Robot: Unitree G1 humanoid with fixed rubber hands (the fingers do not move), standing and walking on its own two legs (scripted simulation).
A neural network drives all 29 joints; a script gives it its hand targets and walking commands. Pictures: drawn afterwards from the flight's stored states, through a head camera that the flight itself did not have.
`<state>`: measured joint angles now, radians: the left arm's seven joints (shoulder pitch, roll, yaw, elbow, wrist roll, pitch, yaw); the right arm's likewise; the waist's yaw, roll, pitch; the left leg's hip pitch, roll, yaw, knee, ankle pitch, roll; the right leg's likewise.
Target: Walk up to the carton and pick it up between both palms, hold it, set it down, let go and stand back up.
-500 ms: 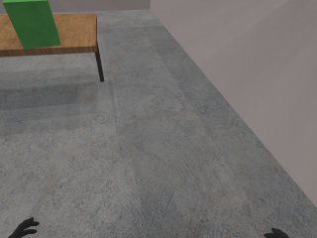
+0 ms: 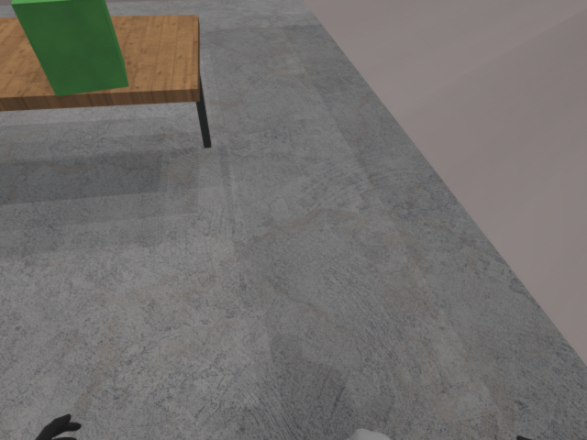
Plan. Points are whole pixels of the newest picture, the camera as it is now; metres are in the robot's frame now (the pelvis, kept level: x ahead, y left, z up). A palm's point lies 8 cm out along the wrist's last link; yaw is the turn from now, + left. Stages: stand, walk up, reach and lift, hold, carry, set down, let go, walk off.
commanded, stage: walk up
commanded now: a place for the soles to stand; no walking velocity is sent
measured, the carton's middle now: (76, 36) +1.18 +0.69 +0.02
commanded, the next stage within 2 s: none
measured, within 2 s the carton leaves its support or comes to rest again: neither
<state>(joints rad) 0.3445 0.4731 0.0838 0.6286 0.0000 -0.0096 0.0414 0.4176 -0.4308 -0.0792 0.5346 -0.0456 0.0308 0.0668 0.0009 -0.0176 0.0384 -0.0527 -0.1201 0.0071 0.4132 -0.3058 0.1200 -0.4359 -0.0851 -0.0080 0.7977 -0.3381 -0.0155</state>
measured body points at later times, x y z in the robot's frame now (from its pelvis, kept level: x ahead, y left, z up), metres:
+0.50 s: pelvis +0.16 +0.02 -0.01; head +0.15 -0.03 +0.43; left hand +0.21 +0.37 -0.04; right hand +0.27 -0.29 -0.12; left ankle +0.27 +0.18 -0.70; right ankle +0.16 -0.15 -0.74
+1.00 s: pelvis +0.28 +0.06 -0.02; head +0.28 +0.02 +0.42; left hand +0.30 +0.41 -0.06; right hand +0.43 -0.24 -0.11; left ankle +0.28 +0.20 -0.69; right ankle +0.32 -0.06 -0.74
